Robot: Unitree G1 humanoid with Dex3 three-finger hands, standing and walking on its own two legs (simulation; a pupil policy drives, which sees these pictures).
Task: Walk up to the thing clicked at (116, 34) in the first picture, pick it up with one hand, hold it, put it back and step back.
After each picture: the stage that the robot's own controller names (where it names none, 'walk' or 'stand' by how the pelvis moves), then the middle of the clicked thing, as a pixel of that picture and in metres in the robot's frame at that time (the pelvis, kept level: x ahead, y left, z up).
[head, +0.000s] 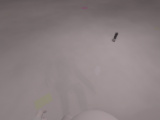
stand; (115, 37) +2.05 -0.69 -0.66
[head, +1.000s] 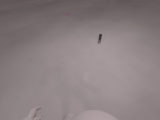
walk; (99, 38) +1.99 -0.17 -0.63
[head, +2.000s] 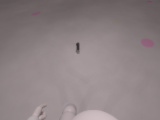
walk; (78, 48) +1.37 +0.26 -0.65
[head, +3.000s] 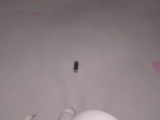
walk; (76, 67) +0.86 +0.19 -0.63
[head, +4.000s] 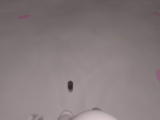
walk; (70, 86) +0.50 +0.17 -0.64
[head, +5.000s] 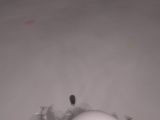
stand; (72, 100) +0.33 +0.15 -0.65
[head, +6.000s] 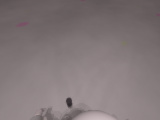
stand; (69, 103) +0.31 +0.17 -0.66
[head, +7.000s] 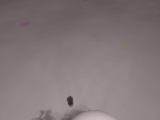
stand; (70, 102) +0.33 +0.17 -0.66
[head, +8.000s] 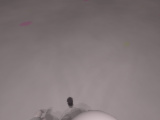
stand; (70, 102) +0.32 +0.16 -0.66
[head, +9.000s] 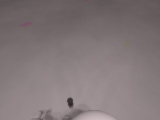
go down; (70, 103) +0.32 +0.16 -0.66
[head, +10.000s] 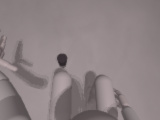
go down; (62, 61) +0.41 +0.18 -0.27
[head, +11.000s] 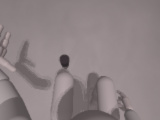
approach; (65, 62) +0.40 +0.18 -0.27
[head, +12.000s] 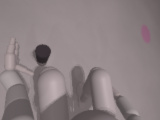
close in; (42, 57) +0.39 +0.23 -0.16
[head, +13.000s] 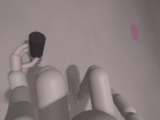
close; (36, 51) +0.42 +0.24 -0.15
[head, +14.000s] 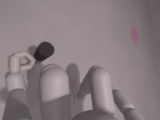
lift; (41, 54) +0.38 +0.23 -0.16
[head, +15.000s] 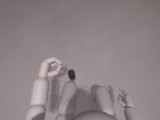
close; (72, 76) +0.39 +0.16 -0.40
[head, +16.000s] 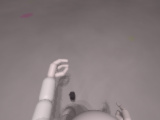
close; (72, 97) +0.34 +0.13 -0.61
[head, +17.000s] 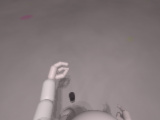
stand; (72, 97) +0.34 +0.14 -0.61
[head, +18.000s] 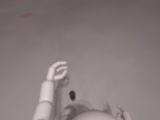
stand; (72, 96) +0.34 +0.14 -0.60
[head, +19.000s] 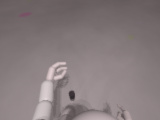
stand; (72, 96) +0.34 +0.14 -0.60
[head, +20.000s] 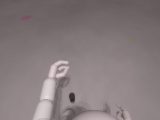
stand; (72, 98) +0.34 +0.14 -0.61
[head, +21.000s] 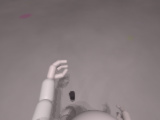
stand; (72, 96) +0.35 +0.14 -0.60
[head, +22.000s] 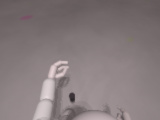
stand; (72, 98) +0.34 +0.14 -0.61
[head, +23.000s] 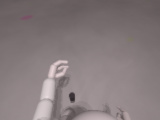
stand; (72, 98) +0.34 +0.14 -0.61
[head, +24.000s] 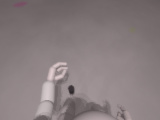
crouch; (71, 90) +0.35 +0.14 -0.57
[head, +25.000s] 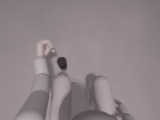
lower; (62, 65) +0.42 +0.17 -0.27
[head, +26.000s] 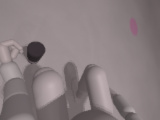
lower; (34, 55) +0.40 +0.22 -0.16
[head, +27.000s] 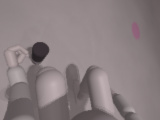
lower; (38, 55) +0.39 +0.23 -0.16
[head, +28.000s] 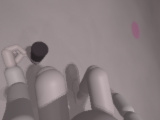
lower; (37, 55) +0.39 +0.23 -0.16
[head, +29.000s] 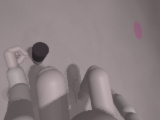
lower; (39, 55) +0.39 +0.23 -0.16
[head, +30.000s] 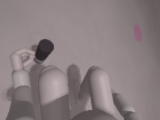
open; (42, 53) +0.40 +0.22 -0.16
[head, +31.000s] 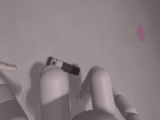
stand; (64, 66) +0.36 +0.06 -0.25
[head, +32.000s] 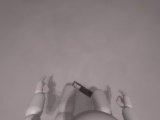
walk; (82, 89) +0.29 +0.01 -0.54
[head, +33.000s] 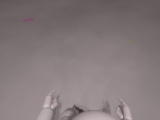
stand; (81, 112) +0.23 +0.00 -0.69
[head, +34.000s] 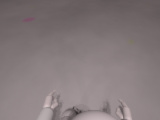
stand; (80, 114) +0.20 +0.01 -0.69
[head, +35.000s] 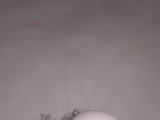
stand; (81, 117) +0.20 +0.00 -0.74
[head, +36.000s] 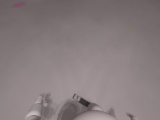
walk; (81, 100) +0.25 -0.01 -0.73
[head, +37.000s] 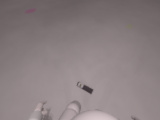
walk; (84, 87) +0.48 +0.02 -0.73
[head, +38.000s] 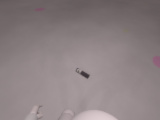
stand; (82, 73) +0.80 +0.03 -0.73
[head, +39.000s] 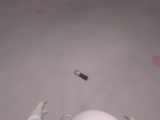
stand; (81, 75) +0.77 +0.06 -0.74
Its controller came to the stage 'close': yes
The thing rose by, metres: 0.00
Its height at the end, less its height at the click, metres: -0.09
